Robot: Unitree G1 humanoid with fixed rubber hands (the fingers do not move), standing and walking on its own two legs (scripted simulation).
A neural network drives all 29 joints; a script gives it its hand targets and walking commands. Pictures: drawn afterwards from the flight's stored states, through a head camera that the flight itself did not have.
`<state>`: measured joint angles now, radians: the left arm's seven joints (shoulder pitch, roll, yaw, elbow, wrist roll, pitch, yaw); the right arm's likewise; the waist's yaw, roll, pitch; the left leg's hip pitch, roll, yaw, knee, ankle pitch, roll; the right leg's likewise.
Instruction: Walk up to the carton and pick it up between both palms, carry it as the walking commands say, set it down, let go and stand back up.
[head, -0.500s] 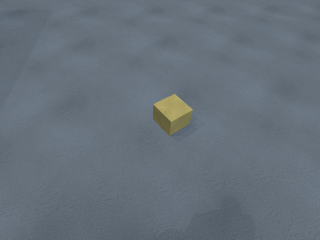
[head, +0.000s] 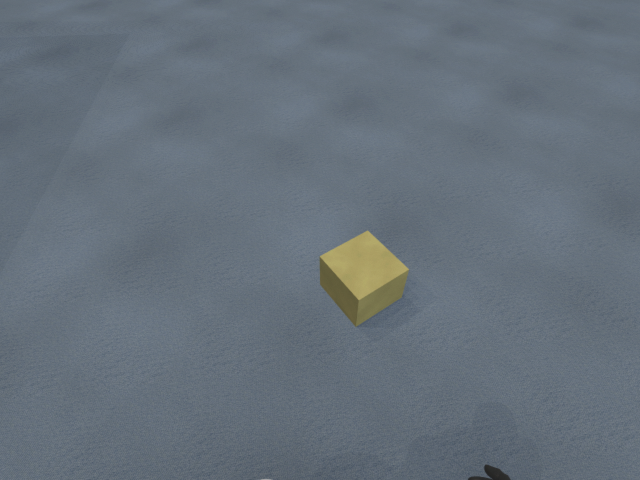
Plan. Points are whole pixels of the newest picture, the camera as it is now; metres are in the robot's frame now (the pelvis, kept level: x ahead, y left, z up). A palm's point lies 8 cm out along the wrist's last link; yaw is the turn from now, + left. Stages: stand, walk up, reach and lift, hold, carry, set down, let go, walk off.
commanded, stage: walk up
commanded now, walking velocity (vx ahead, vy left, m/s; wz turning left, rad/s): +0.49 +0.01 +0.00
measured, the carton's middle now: (361, 277) +0.91 -0.05 -0.67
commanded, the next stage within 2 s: none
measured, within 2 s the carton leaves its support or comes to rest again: neither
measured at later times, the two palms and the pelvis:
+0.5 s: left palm (224, 338) +0.35 +0.21 -0.11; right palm (538, 474) +0.20 -0.27 -0.14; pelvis +0.22 -0.03 +0.00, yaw +1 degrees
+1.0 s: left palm (211, 317) +0.39 +0.25 -0.13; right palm (492, 317) +0.42 -0.24 -0.10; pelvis +0.37 +0.01 +0.02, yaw +1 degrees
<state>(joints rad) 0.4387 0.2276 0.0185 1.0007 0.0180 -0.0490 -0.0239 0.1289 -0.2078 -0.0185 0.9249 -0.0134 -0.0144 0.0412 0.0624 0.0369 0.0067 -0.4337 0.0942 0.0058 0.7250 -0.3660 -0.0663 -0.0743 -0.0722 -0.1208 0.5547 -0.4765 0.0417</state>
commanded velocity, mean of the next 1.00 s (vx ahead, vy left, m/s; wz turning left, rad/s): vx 0.39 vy -0.08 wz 0.00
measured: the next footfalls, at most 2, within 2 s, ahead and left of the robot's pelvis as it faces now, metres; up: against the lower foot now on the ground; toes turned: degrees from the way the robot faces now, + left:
left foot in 0.02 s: +0.11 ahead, +0.15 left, +0.00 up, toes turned +3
right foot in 0.40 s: +0.30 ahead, -0.15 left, +0.00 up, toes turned -6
